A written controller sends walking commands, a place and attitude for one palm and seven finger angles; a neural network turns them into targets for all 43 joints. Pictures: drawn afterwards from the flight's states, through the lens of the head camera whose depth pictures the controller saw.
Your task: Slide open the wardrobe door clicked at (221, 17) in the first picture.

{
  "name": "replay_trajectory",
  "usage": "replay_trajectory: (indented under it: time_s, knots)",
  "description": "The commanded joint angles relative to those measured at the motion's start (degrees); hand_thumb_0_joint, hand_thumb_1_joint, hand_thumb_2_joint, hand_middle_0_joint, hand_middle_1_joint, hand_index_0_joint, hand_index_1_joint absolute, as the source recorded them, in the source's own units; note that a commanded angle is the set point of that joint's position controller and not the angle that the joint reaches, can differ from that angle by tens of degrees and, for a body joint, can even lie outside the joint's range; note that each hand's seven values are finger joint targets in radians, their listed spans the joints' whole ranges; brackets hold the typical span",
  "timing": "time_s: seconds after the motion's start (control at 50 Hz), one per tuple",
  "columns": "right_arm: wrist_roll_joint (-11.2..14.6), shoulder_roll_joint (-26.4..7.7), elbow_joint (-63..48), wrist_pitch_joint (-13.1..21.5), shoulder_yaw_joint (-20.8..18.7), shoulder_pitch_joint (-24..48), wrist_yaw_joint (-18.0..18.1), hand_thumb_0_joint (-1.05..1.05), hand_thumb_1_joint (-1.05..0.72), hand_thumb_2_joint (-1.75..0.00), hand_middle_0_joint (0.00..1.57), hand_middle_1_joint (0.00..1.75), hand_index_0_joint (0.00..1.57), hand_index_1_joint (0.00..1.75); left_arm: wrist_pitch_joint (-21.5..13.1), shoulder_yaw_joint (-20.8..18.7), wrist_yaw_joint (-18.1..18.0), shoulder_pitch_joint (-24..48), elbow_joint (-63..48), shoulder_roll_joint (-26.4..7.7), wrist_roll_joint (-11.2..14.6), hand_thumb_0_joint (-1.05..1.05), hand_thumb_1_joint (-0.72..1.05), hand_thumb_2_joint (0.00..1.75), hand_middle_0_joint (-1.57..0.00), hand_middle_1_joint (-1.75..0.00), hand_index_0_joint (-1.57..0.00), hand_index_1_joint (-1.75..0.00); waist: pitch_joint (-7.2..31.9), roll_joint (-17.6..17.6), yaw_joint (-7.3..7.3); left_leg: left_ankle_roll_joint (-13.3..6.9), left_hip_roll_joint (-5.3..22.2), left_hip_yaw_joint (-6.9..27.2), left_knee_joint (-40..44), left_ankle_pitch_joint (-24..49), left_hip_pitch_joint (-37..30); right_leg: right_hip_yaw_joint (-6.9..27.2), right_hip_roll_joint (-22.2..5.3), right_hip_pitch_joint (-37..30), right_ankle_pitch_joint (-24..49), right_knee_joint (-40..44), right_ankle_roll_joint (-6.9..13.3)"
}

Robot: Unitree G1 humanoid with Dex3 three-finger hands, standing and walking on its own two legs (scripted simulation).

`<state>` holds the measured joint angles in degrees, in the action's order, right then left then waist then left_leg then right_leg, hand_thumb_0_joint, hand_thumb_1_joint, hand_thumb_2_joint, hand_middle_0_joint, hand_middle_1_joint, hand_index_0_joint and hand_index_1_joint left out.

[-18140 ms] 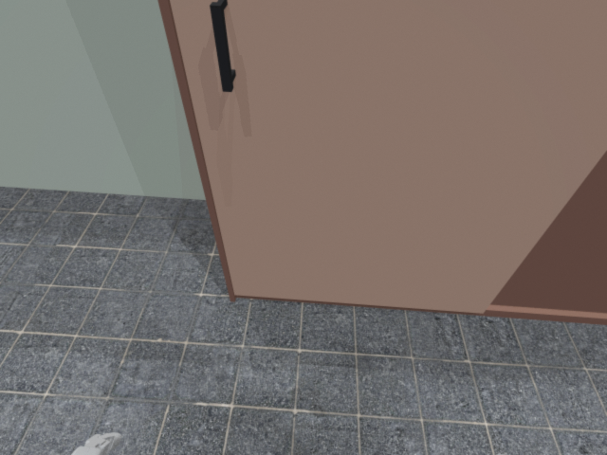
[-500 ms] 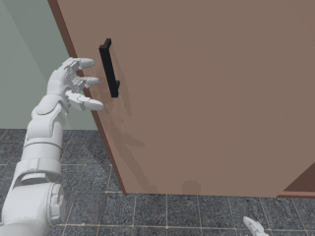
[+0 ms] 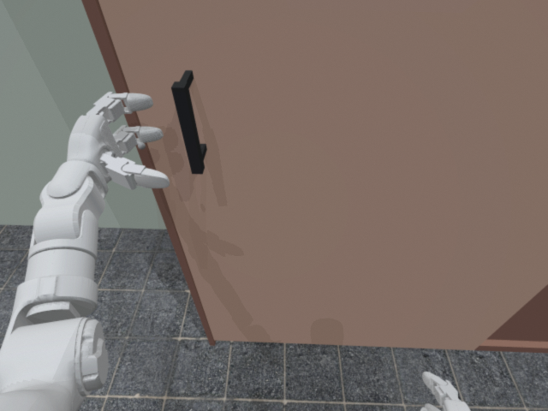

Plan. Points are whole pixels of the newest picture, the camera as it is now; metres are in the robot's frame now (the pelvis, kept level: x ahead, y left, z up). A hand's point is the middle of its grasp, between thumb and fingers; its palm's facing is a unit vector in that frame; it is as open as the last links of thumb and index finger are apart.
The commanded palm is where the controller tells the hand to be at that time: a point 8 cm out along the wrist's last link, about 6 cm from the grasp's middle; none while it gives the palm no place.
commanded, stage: move the hooked fingers beside the handle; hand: left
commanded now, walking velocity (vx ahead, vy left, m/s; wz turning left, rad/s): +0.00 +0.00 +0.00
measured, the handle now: (192, 124) +0.48 +0.15 +0.20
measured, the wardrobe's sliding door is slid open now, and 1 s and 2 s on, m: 0.00 0.00 0.00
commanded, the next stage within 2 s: feel for the door with the fingertips in 0.26 s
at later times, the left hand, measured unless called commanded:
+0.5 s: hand (149, 150) +0.41 +0.19 +0.20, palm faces +0.00 -1.00 +0.00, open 14.0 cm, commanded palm +0.38 +0.24 +0.20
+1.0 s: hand (166, 147) +0.41 +0.17 +0.20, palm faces +0.03 -1.00 +0.00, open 14.0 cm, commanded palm +0.40 +0.22 +0.20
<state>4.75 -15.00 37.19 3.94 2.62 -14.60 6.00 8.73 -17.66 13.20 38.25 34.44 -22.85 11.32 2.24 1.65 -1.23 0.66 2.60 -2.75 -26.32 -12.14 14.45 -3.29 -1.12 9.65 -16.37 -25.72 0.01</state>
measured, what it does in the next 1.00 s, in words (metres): stands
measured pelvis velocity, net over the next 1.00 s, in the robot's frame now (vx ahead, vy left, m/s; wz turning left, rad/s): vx -0.01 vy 0.00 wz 0.01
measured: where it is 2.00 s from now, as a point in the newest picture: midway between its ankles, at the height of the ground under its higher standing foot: outside the picture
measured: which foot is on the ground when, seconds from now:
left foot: down 0.00-1.00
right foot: down 0.00-1.00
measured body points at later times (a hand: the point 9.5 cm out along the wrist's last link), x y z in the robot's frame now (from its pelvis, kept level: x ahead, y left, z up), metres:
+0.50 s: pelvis +0.00 +0.01 +0.00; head -0.01 -0.01 +0.45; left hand +0.40 +0.25 +0.21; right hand +0.15 -0.24 -0.10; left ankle +0.02 +0.13 -0.74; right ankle -0.03 -0.12 -0.74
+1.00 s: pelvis -0.01 +0.00 +0.00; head -0.02 -0.01 +0.45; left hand +0.41 +0.22 +0.21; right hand +0.13 -0.25 -0.10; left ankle +0.02 +0.13 -0.74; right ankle -0.03 -0.12 -0.74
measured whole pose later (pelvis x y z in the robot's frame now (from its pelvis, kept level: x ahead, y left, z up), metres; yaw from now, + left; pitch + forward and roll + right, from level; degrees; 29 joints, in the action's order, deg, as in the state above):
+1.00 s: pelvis -0.01 +0.00 +0.00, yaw +0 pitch +0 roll +0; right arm 4.1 -14.6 37.7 1.7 2.5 -14.4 5.7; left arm 12.1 -13.7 8.1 40.7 34.7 -19.0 10.3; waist 2.2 2.3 -1.4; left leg 0.6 2.5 -2.3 -26.0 -11.4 14.5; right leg -3.6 -1.1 9.6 -15.8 -25.5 0.1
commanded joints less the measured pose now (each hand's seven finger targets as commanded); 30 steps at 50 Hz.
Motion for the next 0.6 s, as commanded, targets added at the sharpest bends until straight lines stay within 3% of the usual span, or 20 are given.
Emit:
replay_trajectory:
  time_s: [0.0, 0.04, 0.08, 0.14, 0.2, 0.22, 0.24, 0.26, 0.32, 0.34, 0.36, 0.42, 0.46, 0.48, 0.5, 0.52, 0.54, 0.58]
  knots:
    - [0.1, -7.9, -7.8, 1.7, -2.8, 3.4, 0.5, 0.0, -0.9, -0.9, 0.2, 0.3, 0.2, 0.3, -1.4, -1.3, 0.6, 25.0, -9.1, -13.3, 0.3, 0.0, -0.5, 0.3, -0.3, -1.2, -0.3, -1.2, 13.6, 1.7, 0.14, -3.3, -2.6, 1.4, 0.7, 11.6, -10.3, 1.1, 1.5, 2.4, 18.9, 3.2, 1.0]
    - [0.0, -8.1, -8.7, 1.7, -3.1, 3.3, 0.3, 0.0, -0.9, -0.9, 0.2, 0.3, 0.2, 0.3, -1.9, -2.4, 1.6, 22.1, -10.3, -13.6, 1.3, 0.0, -0.5, 0.3, -0.3, -1.2, -0.3, -1.2, 16.5, -1.3, 0.69, -3.5, -2.4, 1.4, 0.1, 14.4, -11.3, 0.8, 1.8, 0.5, 21.9, 2.5, 1.0]
    - [0.1, -7.8, -9.5, 1.8, -3.0, 4.0, 0.1, 0.0, -0.9, -0.9, 0.2, 0.3, 0.2, 0.3, -3.0, -1.8, 2.5, 23.7, -14.2, -12.6, 2.5, 0.0, -0.5, 0.3, -0.3, -1.2, -0.3, -1.2, 17.6, -1.9, 0.5, -3.5, -2.6, 1.6, 0.0, 14.9, -12.1, 0.9, 1.7, 0.1, 23.3, 2.2, 0.9]
    - [0.1, -7.9, -9.6, 2.2, -3.0, 4.3, 0.2, 0.0, -0.9, -0.9, 0.2, 0.3, 0.2, 0.3, -4.5, -2.4, 2.5, 24.7, -17.7, -13.5, 2.9, 0.0, -0.5, 0.3, -0.3, -1.2, -0.3, -1.2, 18.1, -2.5, 0.44, -3.7, -2.3, 1.7, -0.2, 15.4, -13.3, 0.8, 2.0, 0.5, 22.6, 2.3, 0.9]
    - [0.1, -7.7, -8.7, 2.2, -2.9, 4.4, 0.2, 0.0, -0.9, -0.9, 0.2, 0.3, 0.2, 0.3, -3.7, -2.5, 1.5, 25.4, -17.6, -13.2, 2.6, 0.0, -0.5, 0.3, -0.3, -1.2, -0.3, -1.2, 15.4, -0.8, 0.23, -3.4, -2.3, 1.9, 0.1, 14.6, -12.7, 0.7, 2.0, 2.0, 21.5, 2.5, 0.9]
    - [0.1, -7.6, -8.8, 2.1, -2.8, 4.6, 0.2, 0.0, -0.9, -0.9, 0.2, 0.3, 0.2, 0.3, -3.3, -2.0, 1.1, 25.8, -18.2, -12.8, 2.1, 0.0, -0.5, 0.3, -0.3, -1.2, -0.3, -1.2, 15.3, 1.4, 0.41, -3.2, -2.4, 2.0, 0.4, 13.9, -12.8, 0.7, 2.0, 2.4, 20.0, 2.5, 1.1]
    - [0.2, -7.7, -8.7, 2.0, -2.8, 4.6, 0.2, 0.0, -0.9, -0.9, 0.2, 0.3, 0.2, 0.3, -2.9, -1.0, 0.6, 26.0, -18.0, -12.1, 1.7, 0.0, -0.5, 0.3, -0.3, -1.2, -0.3, -1.2, 14.8, 0.6, 0.12, -3.3, -2.3, 2.0, 0.3, 13.5, -12.7, 0.6, 2.0, 2.7, 19.0, 2.9, 1.1]
    - [0.1, -7.5, -8.6, 2.0, -2.8, 4.7, 0.2, 0.0, -0.9, -0.9, 0.2, 0.3, 0.2, 0.3, -2.4, -0.2, 0.1, 27.1, -18.5, -11.2, 1.4, 0.0, -0.5, 0.3, -0.3, -1.2, -0.3, -1.2, 14.7, 2.9, -0.04, -3.2, -2.3, 2.3, 0.5, 13.7, -12.9, 0.5, 1.9, 3.1, 18.8, 2.8, 1.2]
    - [-0.1, -7.7, -8.1, 1.6, -2.8, 4.3, 0.3, 0.0, -0.9, -0.9, 0.2, 0.3, 0.2, 0.3, -1.1, -0.9, -0.6, 25.9, -16.0, -11.4, 1.3, 0.0, -0.5, 0.3, -0.3, -1.2, -0.3, -1.2, 13.8, 0.8, 0.0, -3.0, -2.3, 2.7, 0.8, 12.2, -11.9, 0.4, 2.0, 3.4, 17.1, 3.2, 1.2]
    - [-0.2, -8.0, -8.2, 1.5, -2.9, 4.0, 0.3, 0.0, -0.9, -0.9, 0.2, 0.3, 0.2, 0.3, -1.2, -2.7, -0.8, 24.1, -15.6, -13.5, 1.3, 0.0, -0.5, 0.3, -0.3, -1.2, -0.3, -1.2, 14.9, -1.7, 0.62, -3.2, -2.2, 2.5, 0.7, 12.7, -11.5, 0.3, 2.1, 2.0, 17.7, 3.2, 1.2]
    - [-0.2, -7.7, -8.7, 1.5, -2.8, 4.6, 0.2, 0.0, -0.9, -0.9, 0.2, 0.3, 0.2, 0.3, -1.2, -0.8, -0.7, 24.9, -17.2, -10.9, 1.5, 0.0, -0.5, 0.3, -0.3, -1.2, -0.3, -1.2, 16.0, -0.4, 0.46, -3.2, -2.3, 2.4, 0.8, 13.9, -12.3, 0.3, 1.9, 1.5, 19.1, 2.7, 1.2]
    - [-0.3, -7.2, -8.9, 1.9, -2.8, 4.8, 0.0, 0.0, -0.9, -0.9, 0.2, 0.3, 0.2, 0.3, -1.8, 0.8, -0.9, 26.5, -19.9, -8.3, 1.8, 0.0, -0.5, 0.3, -0.3, -1.2, -0.3, -1.2, 18.0, 0.8, 0.23, -2.9, -2.2, 2.8, 0.4, 15.6, -14.3, 0.2, 2.0, 1.6, 20.1, 2.3, 1.4]
    - [-0.3, -7.3, -8.8, 1.8, -2.9, 4.9, -0.2, 0.0, -0.9, -0.9, 0.2, 0.3, 0.2, 0.3, -1.9, 0.7, -1.2, 24.0, -19.3, -8.0, 2.0, 0.0, -0.5, 0.3, -0.3, -1.2, -0.3, -1.2, 17.1, -1.7, 0.51, -3.1, -2.1, 2.6, 0.4, 15.4, -13.3, 0.1, 2.1, 1.1, 20.3, 2.4, 1.2]
    - [-0.4, -7.2, -8.9, 1.7, -2.8, 5.0, -0.3, 0.0, -0.9, -0.9, 0.2, 0.3, 0.2, 0.3, -1.6, 0.9, -1.3, 24.1, -19.5, -7.4, 2.0, 0.0, -0.5, 0.3, -0.3, -1.2, -0.3, -1.2, 16.9, -0.2, 0.71, -3.1, -2.2, 2.4, 0.5, 15.1, -13.4, 0.2, 2.1, 1.4, 20.2, 2.4, 1.3]
    - [-0.3, -7.1, -8.8, 1.6, -2.9, 5.1, -0.3, 0.0, -0.9, -0.9, 0.2, 0.3, 0.2, 0.3, -1.5, 0.3, -1.8, 24.2, -19.8, -7.9, 1.8, 0.0, -0.5, 0.3, -0.3, -1.2, -0.3, -1.2, 16.3, -1.1, 0.67, -3.0, -2.1, 2.5, 0.5, 15.1, -13.2, 0.2, 2.2, 1.6, 20.1, 2.5, 1.3]
    - [-0.4, -7.0, -8.8, 1.7, -2.8, 5.2, -0.4, 0.0, -0.9, -0.9, 0.2, 0.3, 0.2, 0.3, -1.1, 1.4, -2.0, 24.2, -20.3, -6.2, 1.8, 0.0, -0.5, 0.3, -0.3, -1.2, -0.3, -1.2, 16.6, -1.1, 0.67, -3.0, -2.2, 2.4, 0.6, 15.2, -13.4, 0.1, 2.2, 1.6, 20.1, 2.4, 1.2]
    - [-0.4, -7.2, -8.8, 1.6, -3.0, 5.2, -0.6, 0.0, -0.9, -0.9, 0.2, 0.3, 0.2, 0.3, -1.0, -0.3, -2.6, 22.2, -19.7, -8.2, 1.5, 0.0, -0.5, 0.3, -0.3, -1.2, -0.3, -1.2, 16.5, -1.7, 1.35, -3.1, -2.0, 2.4, 0.6, 14.9, -12.9, 0.1, 2.2, 1.2, 19.6, 2.6, 1.2]
    - [-0.3, -6.8, -8.7, 1.0, -2.7, 5.8, -0.6, 0.0, -0.9, -0.9, 0.2, 0.3, 0.2, 0.3, 0.0, 1.5, -3.5, 23.7, -19.8, -6.1, 1.2, 0.0, -0.5, 0.3, -0.3, -1.2, -0.3, -1.2, 14.0, -0.8, 0.85, -3.0, -2.2, 2.2, 1.1, 13.2, -11.6, 0.1, 2.0, 1.9, 18.1, 2.9, 1.2]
